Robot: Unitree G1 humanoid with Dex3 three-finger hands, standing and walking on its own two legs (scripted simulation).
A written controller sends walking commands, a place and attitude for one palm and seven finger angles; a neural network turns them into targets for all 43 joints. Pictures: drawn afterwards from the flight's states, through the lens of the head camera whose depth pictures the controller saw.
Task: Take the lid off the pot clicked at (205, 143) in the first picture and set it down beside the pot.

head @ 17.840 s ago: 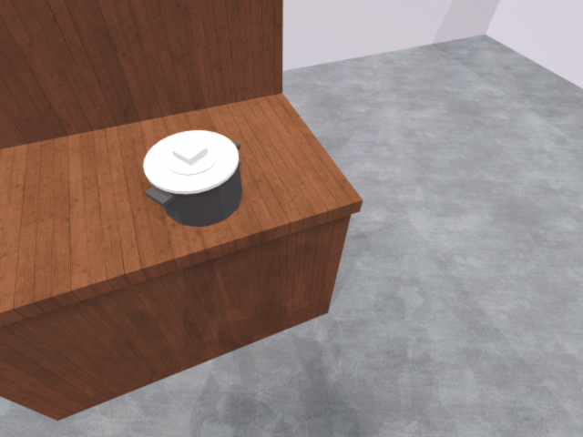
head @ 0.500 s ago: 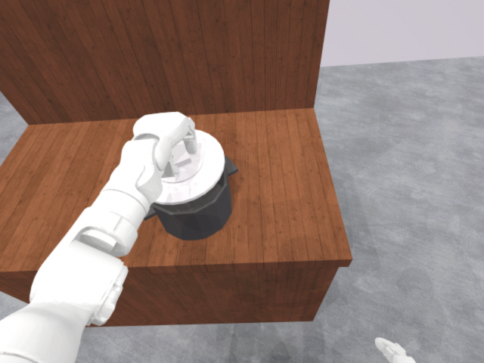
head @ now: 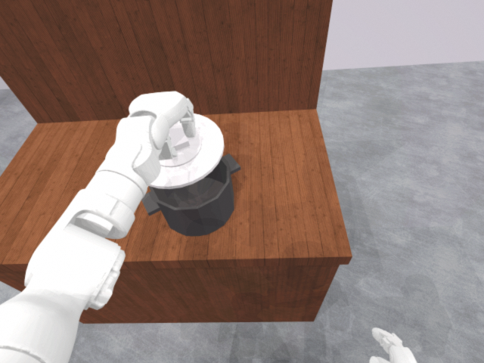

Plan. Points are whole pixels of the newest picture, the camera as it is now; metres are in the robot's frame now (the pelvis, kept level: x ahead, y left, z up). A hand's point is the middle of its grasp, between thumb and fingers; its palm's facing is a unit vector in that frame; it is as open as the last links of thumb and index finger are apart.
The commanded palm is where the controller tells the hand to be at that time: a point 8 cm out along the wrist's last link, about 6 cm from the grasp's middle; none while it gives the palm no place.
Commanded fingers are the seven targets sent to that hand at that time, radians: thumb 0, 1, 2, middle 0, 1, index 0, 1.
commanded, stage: lift the lid straight up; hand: left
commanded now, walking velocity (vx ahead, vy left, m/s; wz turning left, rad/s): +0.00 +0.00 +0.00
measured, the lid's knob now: (172, 139) +0.49 +0.13 +0.10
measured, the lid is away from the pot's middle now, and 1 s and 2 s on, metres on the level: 0.01 0.01 0.13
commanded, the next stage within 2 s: move the lid sideways beside the pot in 0.82 s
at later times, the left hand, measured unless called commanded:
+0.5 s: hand (158, 118) +0.46 +0.13 +0.18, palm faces -0.20 -0.05 -0.98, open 7.6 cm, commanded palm +0.45 +0.13 +0.24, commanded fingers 0.00 0.53 1.05 -0.79 -1.05 -0.88 -1.08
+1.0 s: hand (161, 110) +0.47 +0.12 +0.19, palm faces -0.22 -0.04 -0.98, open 7.6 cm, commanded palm +0.45 +0.14 +0.25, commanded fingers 0.00 0.53 1.05 -0.79 -1.05 -0.88 -1.08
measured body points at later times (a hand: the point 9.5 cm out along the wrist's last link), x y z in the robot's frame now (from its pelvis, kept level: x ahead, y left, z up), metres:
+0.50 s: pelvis +0.00 +0.00 +0.00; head +0.02 -0.04 +0.45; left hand +0.47 +0.13 +0.23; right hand +0.15 -0.25 -0.12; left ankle +0.00 +0.13 -0.74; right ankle +0.00 -0.15 -0.74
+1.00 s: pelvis +0.00 +0.01 +0.00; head +0.03 -0.03 +0.45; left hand +0.47 +0.12 +0.24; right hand +0.14 -0.24 -0.13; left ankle +0.00 +0.13 -0.74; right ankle +0.00 -0.15 -0.74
